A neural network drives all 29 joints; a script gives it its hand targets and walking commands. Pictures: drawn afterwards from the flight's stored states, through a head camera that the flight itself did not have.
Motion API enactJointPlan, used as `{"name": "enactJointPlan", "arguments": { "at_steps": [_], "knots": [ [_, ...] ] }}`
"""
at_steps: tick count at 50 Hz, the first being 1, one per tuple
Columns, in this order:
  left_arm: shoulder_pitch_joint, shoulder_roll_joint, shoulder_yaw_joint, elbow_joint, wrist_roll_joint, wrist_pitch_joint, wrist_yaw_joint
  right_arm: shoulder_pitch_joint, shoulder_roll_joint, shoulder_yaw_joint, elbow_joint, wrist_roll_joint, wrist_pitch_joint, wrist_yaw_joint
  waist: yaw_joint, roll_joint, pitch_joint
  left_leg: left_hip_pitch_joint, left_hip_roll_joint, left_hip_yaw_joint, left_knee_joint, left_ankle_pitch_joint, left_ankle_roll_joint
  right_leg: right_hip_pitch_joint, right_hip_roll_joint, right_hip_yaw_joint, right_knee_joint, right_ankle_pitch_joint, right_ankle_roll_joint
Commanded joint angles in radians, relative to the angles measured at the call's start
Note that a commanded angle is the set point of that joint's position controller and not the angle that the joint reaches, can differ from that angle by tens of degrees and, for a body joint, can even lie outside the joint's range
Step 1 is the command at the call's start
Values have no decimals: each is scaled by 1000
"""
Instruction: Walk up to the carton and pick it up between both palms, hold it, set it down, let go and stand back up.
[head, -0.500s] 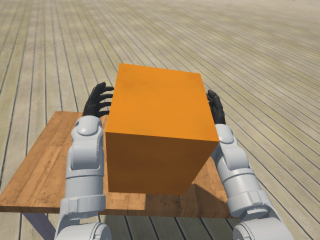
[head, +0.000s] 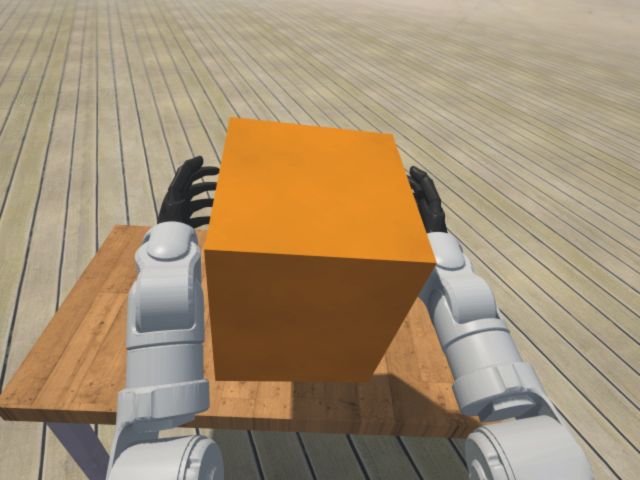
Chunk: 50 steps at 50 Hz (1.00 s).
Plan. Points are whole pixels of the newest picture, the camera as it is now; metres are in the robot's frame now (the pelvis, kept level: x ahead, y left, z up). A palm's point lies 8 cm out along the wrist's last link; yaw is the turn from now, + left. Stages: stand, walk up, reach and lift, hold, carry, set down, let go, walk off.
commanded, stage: hold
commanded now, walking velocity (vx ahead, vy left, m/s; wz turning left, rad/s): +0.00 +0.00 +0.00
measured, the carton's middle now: (303, 258) +0.36 +0.02 +0.15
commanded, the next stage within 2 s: none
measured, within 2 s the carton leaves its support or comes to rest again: neither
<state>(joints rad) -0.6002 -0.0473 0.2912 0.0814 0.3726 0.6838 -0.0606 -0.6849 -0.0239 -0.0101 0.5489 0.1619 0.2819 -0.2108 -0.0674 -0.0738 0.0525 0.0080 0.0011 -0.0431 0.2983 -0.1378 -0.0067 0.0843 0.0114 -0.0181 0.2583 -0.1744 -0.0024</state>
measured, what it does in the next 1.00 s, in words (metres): stands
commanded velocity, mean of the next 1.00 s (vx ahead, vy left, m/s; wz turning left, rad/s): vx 0.00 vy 0.00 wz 0.00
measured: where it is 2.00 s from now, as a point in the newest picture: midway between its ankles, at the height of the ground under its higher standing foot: outside the picture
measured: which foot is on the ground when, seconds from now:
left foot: down 0.00-1.00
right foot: down 0.00-1.00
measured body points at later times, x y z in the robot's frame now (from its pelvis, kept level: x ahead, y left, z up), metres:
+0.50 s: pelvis +0.00 +0.00 +0.00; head -0.04 +0.04 +0.45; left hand +0.37 +0.16 +0.19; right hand +0.38 -0.13 +0.18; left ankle +0.03 +0.12 -0.75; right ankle -0.01 -0.11 -0.75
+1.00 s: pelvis +0.00 +0.00 +0.00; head -0.04 +0.03 +0.45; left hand +0.37 +0.16 +0.20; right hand +0.38 -0.13 +0.19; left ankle +0.03 +0.12 -0.75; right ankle -0.01 -0.11 -0.75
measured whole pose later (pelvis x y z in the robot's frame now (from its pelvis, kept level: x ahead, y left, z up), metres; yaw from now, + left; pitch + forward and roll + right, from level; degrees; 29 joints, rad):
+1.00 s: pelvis +0.00 +0.00 +0.00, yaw +0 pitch -10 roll -1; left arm -0.57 -0.05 0.28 0.05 0.38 0.68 -0.07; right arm -0.66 -0.03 0.00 0.52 0.17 0.27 -0.22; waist -0.08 -0.07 0.07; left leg 0.01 0.00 -0.04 0.31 -0.15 -0.01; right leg 0.09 0.01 -0.02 0.26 -0.18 0.00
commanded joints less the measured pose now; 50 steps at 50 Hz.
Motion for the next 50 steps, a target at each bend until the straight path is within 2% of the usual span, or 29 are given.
{"name": "enactJointPlan", "arguments": {
  "at_steps": [1,13,20,34,50],
  "knots": [
    [-503,-502,-408,4,-124,-19,-154,-629,528,298,-236,47,-52,89,-29,62,-268,84,-36,92,-28,114,3,-9,26,-67,-39,135,57],
    [-496,-515,-450,-49,-141,-37,-133,-633,527,340,-279,66,-76,95,-18,91,-318,129,-29,79,8,227,-17,-23,41,-80,-26,161,45],
    [-487,-517,-462,-60,-146,-34,-123,-626,523,344,-290,62,-80,96,-17,86,-324,133,-27,79,7,216,-15,-27,40,-77,-28,152,44],
    [-473,-503,-452,-67,-140,-28,-137,-605,524,352,-294,66,-69,88,-22,77,-307,125,-33,81,5,222,-15,1,35,-74,-25,200,53],
    [-487,-504,-446,-55,-140,-30,-137,-613,526,342,-284,58,-71,92,-19,76,-304,119,-31,84,-3,189,-9,-13,35,-75,-29,165,50]
  ]
}}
